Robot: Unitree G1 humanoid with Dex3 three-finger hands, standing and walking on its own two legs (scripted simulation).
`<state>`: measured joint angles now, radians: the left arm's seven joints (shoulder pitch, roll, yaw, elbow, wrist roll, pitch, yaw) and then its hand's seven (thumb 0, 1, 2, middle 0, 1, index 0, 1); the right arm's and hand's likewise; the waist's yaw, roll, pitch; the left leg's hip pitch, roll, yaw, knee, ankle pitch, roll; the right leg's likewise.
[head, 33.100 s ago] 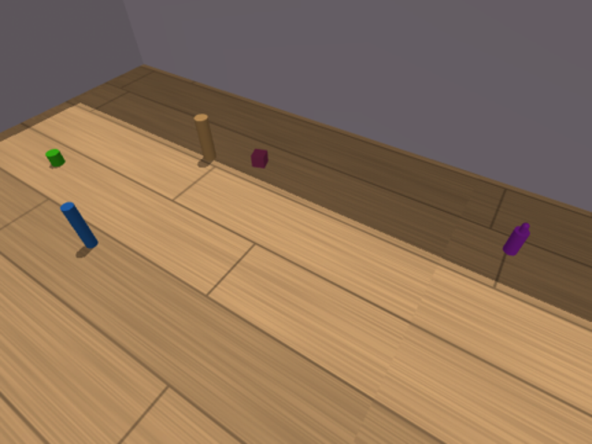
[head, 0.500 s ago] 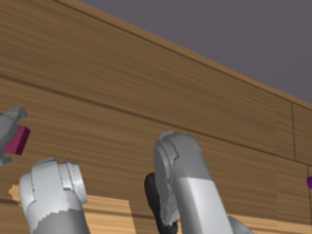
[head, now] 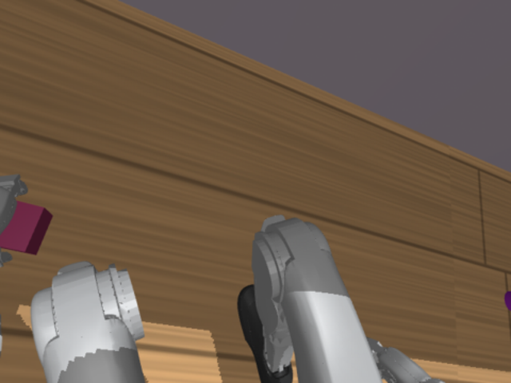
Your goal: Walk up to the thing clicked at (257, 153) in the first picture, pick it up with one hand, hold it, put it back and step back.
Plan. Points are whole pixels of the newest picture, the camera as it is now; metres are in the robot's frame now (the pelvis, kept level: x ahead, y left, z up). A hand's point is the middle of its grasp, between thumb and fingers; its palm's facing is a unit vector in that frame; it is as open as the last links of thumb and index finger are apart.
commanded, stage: close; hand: left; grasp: from above
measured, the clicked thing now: (15, 226) +0.39 +0.28 -0.25
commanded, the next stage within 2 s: none
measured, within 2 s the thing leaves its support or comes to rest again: neither
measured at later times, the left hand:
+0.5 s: hand (3, 234) +0.38 +0.29 -0.23, palm faces -0.44 -0.05 -0.90, open 10.6 cm
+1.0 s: hand (3, 234) +0.38 +0.29 -0.23, palm faces -0.47 -0.06 -0.88, open 10.6 cm
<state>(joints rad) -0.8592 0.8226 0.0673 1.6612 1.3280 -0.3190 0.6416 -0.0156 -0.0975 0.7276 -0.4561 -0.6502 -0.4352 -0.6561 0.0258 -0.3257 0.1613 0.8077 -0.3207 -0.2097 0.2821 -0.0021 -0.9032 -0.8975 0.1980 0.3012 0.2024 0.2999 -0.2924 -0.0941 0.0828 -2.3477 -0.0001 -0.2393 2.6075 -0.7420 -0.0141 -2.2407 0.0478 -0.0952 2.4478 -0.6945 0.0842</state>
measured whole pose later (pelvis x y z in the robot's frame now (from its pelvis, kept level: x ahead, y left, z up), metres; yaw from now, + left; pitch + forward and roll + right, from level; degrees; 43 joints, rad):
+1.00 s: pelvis +0.00 +0.00 +0.00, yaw +0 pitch +27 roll -12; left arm -0.84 0.78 0.01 1.65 1.35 -0.34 0.71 0.00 0.04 0.61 -0.59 -0.52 -0.53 -0.52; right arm 0.03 -0.31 0.17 0.84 -0.34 -0.21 0.27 0.00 -0.90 -0.90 0.20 0.30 0.20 0.30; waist -0.28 -0.08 0.07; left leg -2.34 0.00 -0.24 2.60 -0.75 -0.02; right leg -2.24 0.05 -0.09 2.44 -0.69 0.07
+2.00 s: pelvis +0.00 +0.00 +0.00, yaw +0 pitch +27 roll -12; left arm -0.85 0.78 0.00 1.66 1.35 -0.33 0.71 -0.01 0.02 0.57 -0.55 -0.45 -0.55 -0.46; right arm 0.03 -0.32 0.16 0.82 -0.34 -0.21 0.26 0.00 -0.90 -0.89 0.20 0.30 0.20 0.30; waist -0.29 -0.08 0.07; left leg -2.34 0.00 -0.23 2.60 -0.74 -0.01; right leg -2.24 0.05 -0.09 2.44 -0.69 0.07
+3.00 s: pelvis +0.00 +0.00 +0.00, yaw +0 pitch +28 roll -12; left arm -0.86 0.78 0.00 1.66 1.36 -0.34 0.70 -0.01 -0.05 0.60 -0.51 -0.47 -0.51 -0.48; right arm 0.04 -0.32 0.17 0.82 -0.34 -0.20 0.25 0.00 -0.90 -0.89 0.20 0.30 0.20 0.30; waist -0.29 -0.08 0.06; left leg -2.34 0.00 -0.23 2.59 -0.75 -0.02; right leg -2.25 0.05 -0.09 2.44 -0.70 0.07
